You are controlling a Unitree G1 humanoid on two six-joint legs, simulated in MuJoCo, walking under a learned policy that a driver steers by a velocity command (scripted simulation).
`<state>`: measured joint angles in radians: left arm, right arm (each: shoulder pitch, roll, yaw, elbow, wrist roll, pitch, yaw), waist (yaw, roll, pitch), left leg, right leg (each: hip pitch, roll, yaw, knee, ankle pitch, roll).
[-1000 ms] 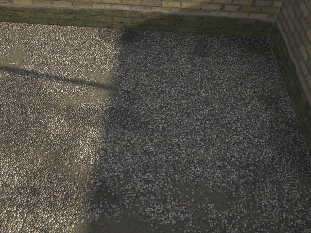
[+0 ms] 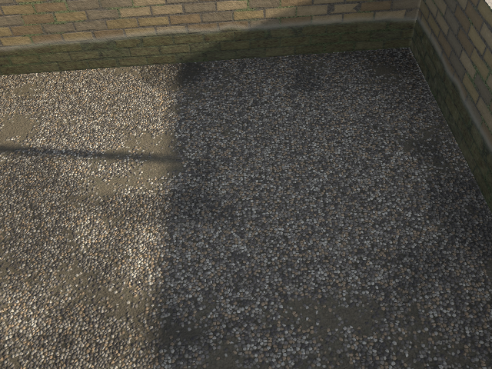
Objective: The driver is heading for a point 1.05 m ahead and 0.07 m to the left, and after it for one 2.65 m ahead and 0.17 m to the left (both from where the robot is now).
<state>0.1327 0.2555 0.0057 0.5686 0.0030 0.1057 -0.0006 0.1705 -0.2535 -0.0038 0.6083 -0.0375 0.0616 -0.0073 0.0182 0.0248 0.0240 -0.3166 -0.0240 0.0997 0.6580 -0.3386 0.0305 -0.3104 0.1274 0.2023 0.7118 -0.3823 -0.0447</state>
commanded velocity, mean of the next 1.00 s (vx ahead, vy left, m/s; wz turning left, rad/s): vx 0.21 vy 0.00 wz -0.16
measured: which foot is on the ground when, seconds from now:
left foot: down 0.00-1.00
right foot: down 0.00-1.00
